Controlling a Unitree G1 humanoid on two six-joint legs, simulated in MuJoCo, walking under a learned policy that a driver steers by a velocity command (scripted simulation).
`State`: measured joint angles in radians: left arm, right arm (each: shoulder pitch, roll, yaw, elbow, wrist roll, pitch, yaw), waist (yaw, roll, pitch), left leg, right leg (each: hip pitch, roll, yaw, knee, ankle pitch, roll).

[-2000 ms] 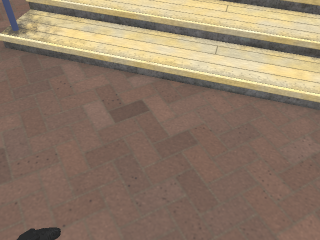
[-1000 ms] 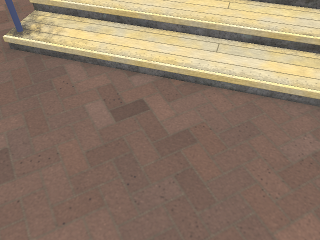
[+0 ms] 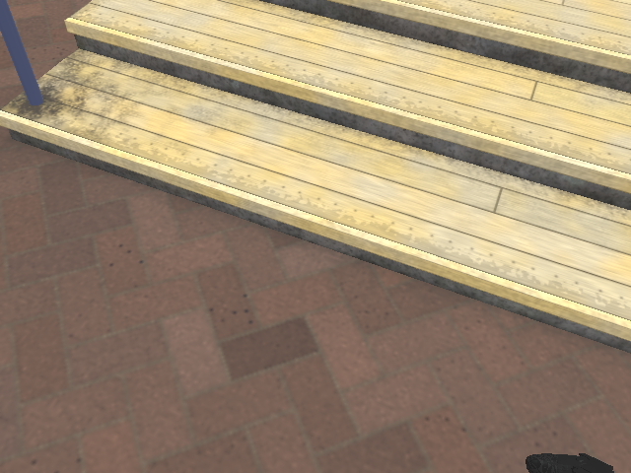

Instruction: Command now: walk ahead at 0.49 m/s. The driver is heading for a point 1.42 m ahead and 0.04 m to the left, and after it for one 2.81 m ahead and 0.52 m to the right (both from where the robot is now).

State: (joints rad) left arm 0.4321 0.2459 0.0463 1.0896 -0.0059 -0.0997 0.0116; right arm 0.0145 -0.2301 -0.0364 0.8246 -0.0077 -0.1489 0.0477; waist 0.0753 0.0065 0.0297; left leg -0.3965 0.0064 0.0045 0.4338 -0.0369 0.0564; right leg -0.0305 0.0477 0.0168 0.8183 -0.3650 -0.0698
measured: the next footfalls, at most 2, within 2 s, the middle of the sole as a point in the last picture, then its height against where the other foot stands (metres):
right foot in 0.46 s outside the picture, level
left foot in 1.00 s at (313, 395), level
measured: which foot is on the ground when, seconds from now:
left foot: down 0.00-0.46, up 0.48-0.98, down 1.00-1.00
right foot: up 0.00-0.44, down 0.46-1.00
